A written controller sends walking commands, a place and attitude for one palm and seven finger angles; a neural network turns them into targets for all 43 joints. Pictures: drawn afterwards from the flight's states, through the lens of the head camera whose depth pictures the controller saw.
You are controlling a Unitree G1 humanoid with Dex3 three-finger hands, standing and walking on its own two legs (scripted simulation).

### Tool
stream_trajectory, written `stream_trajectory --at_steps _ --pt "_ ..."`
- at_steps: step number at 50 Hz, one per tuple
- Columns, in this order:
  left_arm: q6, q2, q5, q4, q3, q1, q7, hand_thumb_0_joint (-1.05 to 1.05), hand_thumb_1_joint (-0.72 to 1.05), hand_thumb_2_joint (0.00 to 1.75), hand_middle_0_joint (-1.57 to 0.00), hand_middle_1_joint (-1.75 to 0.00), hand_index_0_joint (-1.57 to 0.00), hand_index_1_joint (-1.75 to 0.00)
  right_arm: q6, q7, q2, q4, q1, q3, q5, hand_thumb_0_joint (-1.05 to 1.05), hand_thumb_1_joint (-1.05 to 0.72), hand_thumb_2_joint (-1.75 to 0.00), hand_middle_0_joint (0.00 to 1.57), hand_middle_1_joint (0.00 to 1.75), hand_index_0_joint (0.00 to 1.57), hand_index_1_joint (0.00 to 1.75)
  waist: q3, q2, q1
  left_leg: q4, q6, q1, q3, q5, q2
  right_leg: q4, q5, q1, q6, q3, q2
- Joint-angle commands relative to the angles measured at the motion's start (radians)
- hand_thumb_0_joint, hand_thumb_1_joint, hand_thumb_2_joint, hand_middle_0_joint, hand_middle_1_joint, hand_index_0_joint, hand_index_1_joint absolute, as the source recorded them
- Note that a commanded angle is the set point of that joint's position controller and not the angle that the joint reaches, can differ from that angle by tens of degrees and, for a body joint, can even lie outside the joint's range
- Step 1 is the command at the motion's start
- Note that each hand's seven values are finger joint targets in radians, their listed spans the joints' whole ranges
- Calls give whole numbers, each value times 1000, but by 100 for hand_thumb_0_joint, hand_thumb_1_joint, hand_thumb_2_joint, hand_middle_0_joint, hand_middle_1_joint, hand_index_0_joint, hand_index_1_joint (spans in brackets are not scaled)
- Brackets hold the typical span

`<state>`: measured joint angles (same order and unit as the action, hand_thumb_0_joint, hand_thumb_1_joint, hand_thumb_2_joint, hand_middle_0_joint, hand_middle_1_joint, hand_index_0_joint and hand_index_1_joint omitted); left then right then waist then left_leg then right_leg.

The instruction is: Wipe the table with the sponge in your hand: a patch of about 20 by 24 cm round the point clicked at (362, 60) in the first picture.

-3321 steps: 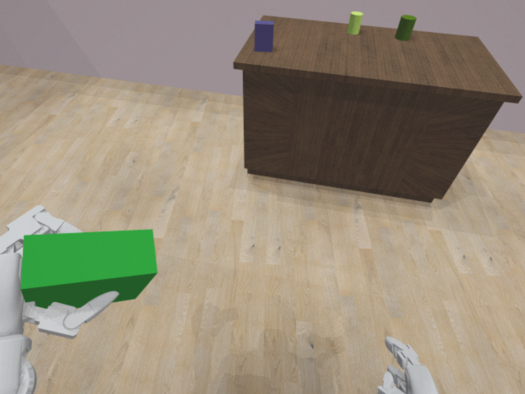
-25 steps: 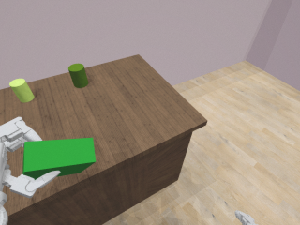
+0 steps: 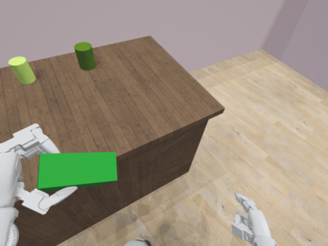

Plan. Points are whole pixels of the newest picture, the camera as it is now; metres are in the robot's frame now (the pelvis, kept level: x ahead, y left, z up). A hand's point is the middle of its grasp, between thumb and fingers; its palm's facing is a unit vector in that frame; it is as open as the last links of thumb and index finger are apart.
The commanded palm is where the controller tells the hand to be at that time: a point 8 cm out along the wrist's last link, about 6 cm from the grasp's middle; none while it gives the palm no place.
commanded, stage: step back with the hand held close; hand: left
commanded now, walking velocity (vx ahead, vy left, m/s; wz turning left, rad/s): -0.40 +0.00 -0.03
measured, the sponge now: (85, 172) +0.23 +0.18 +0.10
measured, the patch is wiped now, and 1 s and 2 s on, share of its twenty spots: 1.00 1.00 1.00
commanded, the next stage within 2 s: stop stepping back and stand still in 0.26 s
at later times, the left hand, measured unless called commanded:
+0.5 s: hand out of the picture +0.08 +0.26 +0.17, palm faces +0.31 -0.90 -0.31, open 9.2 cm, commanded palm +0.04 +0.31 +0.19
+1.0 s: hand out of the picture -0.06 +0.26 +0.16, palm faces +0.38 -0.85 -0.37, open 9.2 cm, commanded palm -0.11 +0.30 +0.19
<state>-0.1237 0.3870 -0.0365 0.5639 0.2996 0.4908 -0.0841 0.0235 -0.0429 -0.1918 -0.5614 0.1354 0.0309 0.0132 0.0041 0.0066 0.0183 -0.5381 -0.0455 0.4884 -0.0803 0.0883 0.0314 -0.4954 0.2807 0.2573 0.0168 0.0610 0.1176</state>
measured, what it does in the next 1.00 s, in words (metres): walks backwards: left foot, then right foot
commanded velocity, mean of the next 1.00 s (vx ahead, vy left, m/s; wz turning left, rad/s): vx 0.06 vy -0.02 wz -0.03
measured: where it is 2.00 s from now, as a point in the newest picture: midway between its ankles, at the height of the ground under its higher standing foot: outside the picture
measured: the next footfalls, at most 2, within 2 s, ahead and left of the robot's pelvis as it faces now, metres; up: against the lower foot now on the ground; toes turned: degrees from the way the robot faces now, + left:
left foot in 0.22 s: +0.01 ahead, +0.10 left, +0.00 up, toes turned +2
right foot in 0.66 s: -0.18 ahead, -0.09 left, +0.00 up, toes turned -2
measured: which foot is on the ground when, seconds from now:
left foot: down 0.00-0.08, up 0.10-0.20, down 0.22-0.66, up 0.68-0.86, down 0.88-1.00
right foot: down 0.00-0.24, up 0.26-0.64, down 0.66-1.00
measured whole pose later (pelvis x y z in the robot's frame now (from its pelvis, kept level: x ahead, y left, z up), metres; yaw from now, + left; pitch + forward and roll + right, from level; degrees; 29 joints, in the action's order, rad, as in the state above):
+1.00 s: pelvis -0.27 +0.02 -0.02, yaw -1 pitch -1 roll +1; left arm -0.08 0.43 -0.05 0.54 0.39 0.50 -0.12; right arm 0.10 -0.04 -0.20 -0.57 0.27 0.02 0.04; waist -0.10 -0.08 -0.04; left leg -0.78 0.01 0.39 0.05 0.38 -0.04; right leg -0.97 0.45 0.52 0.00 -0.02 0.02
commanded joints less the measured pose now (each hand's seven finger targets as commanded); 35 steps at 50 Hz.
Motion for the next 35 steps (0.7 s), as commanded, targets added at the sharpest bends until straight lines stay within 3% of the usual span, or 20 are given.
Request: stream_trajectory --at_steps 1,4,6,8,10,11,12,13,14,15,18,22,23,26,29,31,32,33,34,35 --pt "-81 199 -17 291 184 -28 -37 0 10 130 -120 -160 -120 -160 43 -25 -151 145 -60 -78 0 0 -90 -90 20 30 20 30 -202 69 0 -1 -3 -163 -120 126 -121 54 -176 64 21 60 -143" --pt "-89 204 -26 275 168 -71 -56 0 10 130 -120 -160 -120 -160 32 -34 -138 113 -22 -94 9 0 -90 -90 20 30 20 30 -181 -128 -25 -444 68 -299 -27 283 -11 233 -119 359 137 206 -357" --pt "-77 174 -22 241 139 -96 -51 0 10 130 -120 -160 -120 -160 20 -33 -123 134 -42 -85 11 0 -90 -90 20 30 20 30 -130 -134 -31 -574 66 -209 -32 295 -46 200 -311 359 169 199 -411" --pt "-64 185 -22 196 141 -130 -41 0 10 130 -120 -160 -120 -160 6 -31 -112 149 -49 -66 6 0 -90 -90 20 30 20 30 -67 -76 -40 -383 54 -131 -27 288 -89 100 -472 280 121 130 -375" --pt "-60 194 -18 180 136 -157 -40 0 10 130 -120 -160 -120 -160 2 -40 -140 141 -53 -62 7 0 -90 -90 20 30 20 30 -39 101 -41 -8 38 -131 -35 93 -110 -66 -414 226 49 48 -266" --pt "-67 182 -18 199 131 -151 -44 0 10 130 -120 -160 -120 -160 13 -42 -166 148 -60 -71 2 0 -90 -90 20 30 20 30 -73 243 -25 85 -5 -127 -144 -106 -195 -173 -249 202 10 1 -155" --pt "-70 180 -15 207 142 -142 -51 0 10 130 -120 -160 -120 -160 30 -37 -155 144 -28 -76 -3 0 -90 -90 20 30 20 30 -139 304 -21 118 -49 -196 -240 -315 -298 -291 26 233 -6 2 -100" --pt "-69 192 -8 229 154 -134 -56 0 10 130 -120 -160 -120 -160 44 -25 -140 144 10 -78 -5 0 -90 -90 20 30 20 30 -213 241 -12 88 -87 -305 -264 -477 -342 -389 157 303 -10 24 -83" --pt "-75 207 -14 257 163 -88 -48 0 10 130 -120 -160 -120 -160 59 -14 -133 147 7 -72 -20 0 -90 -90 20 30 20 30 -273 218 -17 80 -75 -385 -301 -608 -344 -508 235 357 -10 36 -71" --pt "-77 194 -25 338 150 -90 -37 0 10 130 -120 -160 -120 -160 69 -2 -136 147 7 -74 -27 0 -90 -90 20 30 20 30 -308 165 -18 93 -50 -368 -285 -533 -342 -587 266 329 -22 68 -74" --pt "-50 153 -28 401 130 -73 -52 0 10 130 -120 -160 -120 -160 97 14 -145 129 21 -85 -3 0 -90 -90 20 30 20 30 -271 112 -14 137 -71 -330 -177 -342 -332 -549 177 295 -40 49 -88" --pt "-2 152 -17 349 136 -39 -66 0 10 130 -120 -160 -120 -160 130 13 -143 131 -5 -66 21 0 -90 -90 20 30 20 30 -164 206 -29 322 -31 -155 -200 534 -279 -442 122 207 -51 -38 -83" --pt "5 150 -12 314 140 -30 -70 0 10 130 -120 -160 -120 -160 130 8 -141 125 -9 -59 20 0 -90 -90 20 30 20 30 -144 234 -28 354 -16 -131 -203 646 -261 -414 130 188 -48 -65 -65" --pt "28 129 -11 224 129 -37 -71 0 10 130 -120 -160 -120 -160 117 -7 -127 107 -22 -44 13 0 -90 -90 20 30 20 30 -132 274 -22 393 56 -126 -152 670 -206 -267 178 95 -29 -128 -15" --pt "29 137 -20 198 127 -36 -60 0 10 130 -120 -160 -120 -160 113 -16 -120 100 -7 -38 7 0 -90 -90 20 30 20 30 -176 267 -20 335 105 -232 -71 518 -141 16 150 5 -5 -166 10" --pt "19 129 -19 186 108 -27 -41 0 10 130 -120 -160 -120 -160 98 -18 -115 102 -17 -34 1 0 -90 -90 20 30 20 30 -196 135 -6 117 100 -197 29 421 -84 245 -64 -130 44 -154 -39" --pt "9 142 -17 191 102 -43 -31 0 10 130 -120 -160 -120 -160 89 -18 -111 93 1 -39 4 0 -90 -90 20 30 20 30 -226 -41 -13 -176 74 -233 120 373 -22 302 -171 -85 94 -76 -151" --pt "2 152 -24 205 103 -69 -26 0 10 130 -120 -160 -120 -160 81 -18 -128 86 -8 -50 8 0 -90 -90 20 30 20 30 -210 -181 -19 -522 56 -211 92 332 -3 316 -266 45 160 17 -286" --pt "-2 147 -23 208 90 -127 -28 0 10 130 -120 -160 -120 -160 83 -14 -132 87 -26 -46 12 0 -90 -90 20 30 20 30 -186 -199 -28 -732 48 -106 27 324 -6 318 -304 105 201 75 -384" --pt "-7 125 -35 178 60 -193 -11 0 10 130 -120 -160 -120 -160 77 -9 -135 82 -15 -46 29 0 -90 -90 20 30 20 30 -143 -218 -52 -857 42 -44 -11 264 -34 268 -228 189 187 43 -393"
